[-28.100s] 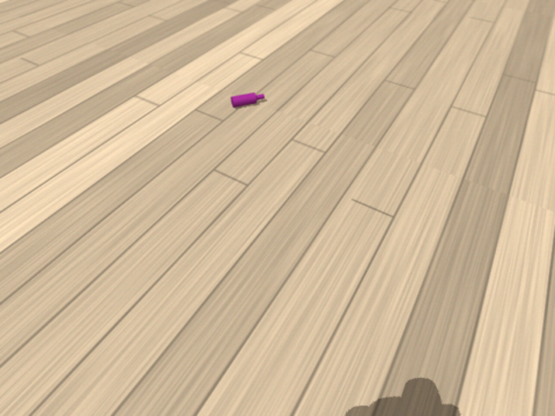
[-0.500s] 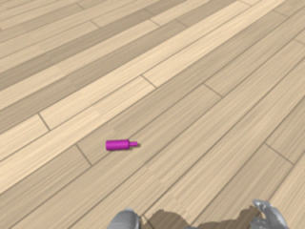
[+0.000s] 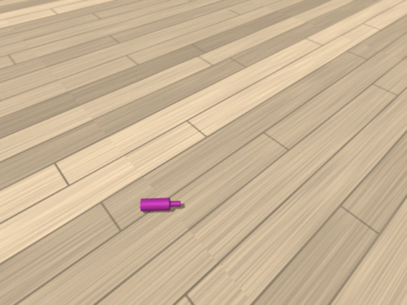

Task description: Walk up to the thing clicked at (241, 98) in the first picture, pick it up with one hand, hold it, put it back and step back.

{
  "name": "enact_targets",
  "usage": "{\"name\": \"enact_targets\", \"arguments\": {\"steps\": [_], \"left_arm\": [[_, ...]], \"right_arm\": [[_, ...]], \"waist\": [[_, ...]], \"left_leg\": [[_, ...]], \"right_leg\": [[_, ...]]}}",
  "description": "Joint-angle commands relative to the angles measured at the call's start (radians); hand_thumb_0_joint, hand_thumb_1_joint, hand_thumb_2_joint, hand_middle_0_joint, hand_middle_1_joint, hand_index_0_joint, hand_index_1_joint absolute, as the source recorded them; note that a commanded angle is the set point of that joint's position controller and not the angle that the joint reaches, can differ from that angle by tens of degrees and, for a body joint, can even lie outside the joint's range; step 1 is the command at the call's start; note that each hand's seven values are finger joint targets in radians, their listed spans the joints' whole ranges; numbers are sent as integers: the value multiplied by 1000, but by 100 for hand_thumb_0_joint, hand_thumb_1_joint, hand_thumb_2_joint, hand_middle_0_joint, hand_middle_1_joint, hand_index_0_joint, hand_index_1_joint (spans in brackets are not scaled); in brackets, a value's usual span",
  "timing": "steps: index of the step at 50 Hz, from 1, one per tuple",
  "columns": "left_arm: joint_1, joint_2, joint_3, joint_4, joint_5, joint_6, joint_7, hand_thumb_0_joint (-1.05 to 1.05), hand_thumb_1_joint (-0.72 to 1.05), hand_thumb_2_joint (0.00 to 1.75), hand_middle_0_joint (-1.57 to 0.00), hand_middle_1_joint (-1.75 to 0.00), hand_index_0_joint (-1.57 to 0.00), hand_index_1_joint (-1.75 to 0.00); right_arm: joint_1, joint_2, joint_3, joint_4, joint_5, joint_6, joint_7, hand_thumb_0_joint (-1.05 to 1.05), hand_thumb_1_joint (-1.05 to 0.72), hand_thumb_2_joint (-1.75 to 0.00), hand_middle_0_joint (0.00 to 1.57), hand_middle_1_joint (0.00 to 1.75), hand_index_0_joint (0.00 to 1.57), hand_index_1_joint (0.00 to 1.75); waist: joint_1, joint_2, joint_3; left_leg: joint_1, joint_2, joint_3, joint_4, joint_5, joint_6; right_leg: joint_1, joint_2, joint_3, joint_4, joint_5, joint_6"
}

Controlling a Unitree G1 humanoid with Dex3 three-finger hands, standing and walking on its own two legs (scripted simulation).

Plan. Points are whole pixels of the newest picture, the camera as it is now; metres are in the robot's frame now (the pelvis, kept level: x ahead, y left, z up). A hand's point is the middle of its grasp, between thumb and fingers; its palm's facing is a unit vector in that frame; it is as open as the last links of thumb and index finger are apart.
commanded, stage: walk up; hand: left
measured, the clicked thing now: (161, 204) +0.74 +0.21 -0.73
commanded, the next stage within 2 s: stand in 0.66 s
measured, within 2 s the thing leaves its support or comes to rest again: neither
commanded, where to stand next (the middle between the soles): +0.38 -0.01 m, yaw +2 degrees
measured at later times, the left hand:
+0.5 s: hand out of the picture +0.13 +0.27 -0.14, palm faces +0.03 -0.94 -0.34, open 7.4 cm
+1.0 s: hand out of the picture +0.10 +0.25 -0.14, palm faces -0.02 -0.94 -0.34, open 7.4 cm
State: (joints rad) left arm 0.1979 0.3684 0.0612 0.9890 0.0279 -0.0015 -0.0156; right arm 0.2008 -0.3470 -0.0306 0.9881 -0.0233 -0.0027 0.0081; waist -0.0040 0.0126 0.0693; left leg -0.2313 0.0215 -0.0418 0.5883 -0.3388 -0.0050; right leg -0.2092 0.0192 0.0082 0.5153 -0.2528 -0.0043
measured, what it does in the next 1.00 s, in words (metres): stands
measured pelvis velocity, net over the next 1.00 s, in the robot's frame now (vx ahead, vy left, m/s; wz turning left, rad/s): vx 0.02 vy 0.00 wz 0.00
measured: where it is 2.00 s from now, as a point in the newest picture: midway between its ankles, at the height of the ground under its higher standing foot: outside the picture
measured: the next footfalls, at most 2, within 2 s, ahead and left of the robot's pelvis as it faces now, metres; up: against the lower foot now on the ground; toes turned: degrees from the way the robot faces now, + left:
left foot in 1.90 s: +0.13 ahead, +0.16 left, +0.00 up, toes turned +3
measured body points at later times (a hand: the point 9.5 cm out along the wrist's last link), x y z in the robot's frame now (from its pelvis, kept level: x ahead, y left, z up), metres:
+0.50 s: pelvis +0.03 +0.01 +0.01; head +0.04 +0.02 +0.46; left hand +0.13 +0.32 -0.12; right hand +0.13 -0.28 -0.11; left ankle +0.01 +0.13 -0.73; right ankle +0.02 -0.12 -0.73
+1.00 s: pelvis +0.02 +0.00 +0.02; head +0.03 +0.00 +0.46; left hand +0.11 +0.30 -0.11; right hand +0.11 -0.30 -0.12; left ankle +0.01 +0.13 -0.73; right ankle +0.02 -0.12 -0.73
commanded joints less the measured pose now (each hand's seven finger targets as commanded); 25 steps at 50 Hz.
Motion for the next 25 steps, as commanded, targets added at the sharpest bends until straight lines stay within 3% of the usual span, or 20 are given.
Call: {"name": "enact_targets", "arguments": {"steps": [1, 4, 5, 6, 7, 13, 16, 25], "left_arm": [[-127, 264, 56, -98, 0, -43, 14, 0, 90, 90, -20, -30, -20, -30], [-129, 213, 36, -76, -10, -42, 11, 0, 90, 90, -20, -30, -20, -30], [-128, 196, 29, -74, -13, -39, 7, 0, 90, 90, -20, -30, -20, -30], [-118, 185, 26, -61, -21, -35, 4, 0, 90, 90, -20, -30, -20, -30], [-112, 188, 27, -52, -21, -38, 5, 0, 90, 90, -20, -30, -20, -30], [-106, 201, 23, -7, -27, -48, 15, 0, 90, 90, -20, -30, -20, -30], [-121, 195, 18, -2, -28, -45, 20, 0, 90, 90, -20, -30, -20, -30], [-153, 192, 10, 25, -24, -36, 22, 0, 90, 90, -20, -30, -20, -30]], "right_arm": [[-14, -201, -52, -53, 7, -26, -10, 0, -90, -90, 20, 30, 20, 30], [4, -183, -47, -23, 0, -44, -12, 0, -90, -90, 20, 30, 20, 30], [-10, -205, -50, -25, -5, -50, -14, 0, -90, -90, 20, 30, 20, 30], [-45, -217, -48, -27, -6, -54, -13, 0, -90, -90, 20, 30, 20, 30], [-77, -230, -47, -28, -3, -53, -10, 0, -90, -90, 20, 30, 20, 30], [-86, -211, -37, 0, 6, -56, -17, 0, -90, -90, 20, 30, 20, 30], [-96, -212, -38, 6, 8, -53, -20, 0, -90, -90, 20, 30, 20, 30], [-146, -200, -40, 13, 8, -42, -22, 0, -90, -90, 20, 30, 20, 30]], "waist": [[-14, -112, -1], [-23, -117, -40], [-20, -80, -67], [2, -47, -52], [16, -16, -35], [10, 14, -116], [11, 26, -146], [10, 1, -112]], "left_leg": [[-74, -10, -8, 39, -115, 14], [74, 20, -48, -168, 95, 27], [80, 58, -104, -206, 88, 41], [28, 80, -147, -239, -2, 49], [-8, 91, -150, -247, -13, 56], [50, 76, -75, -200, 344, 38], [91, 86, -70, -194, 432, 44], [95, 82, -55, -220, 398, 42]], "right_leg": [[-50, -279, 347, -267, -323, -168], [-74, -183, 191, -187, -34, -79], [-62, -142, 146, -148, 9, -54], [-41, -106, 120, -141, -53, -39], [-2, -94, 104, -146, -84, -37], [133, -124, 96, -124, 253, -45], [142, -119, 68, -107, 296, -38], [136, -118, 69, -123, 285, -28]]}}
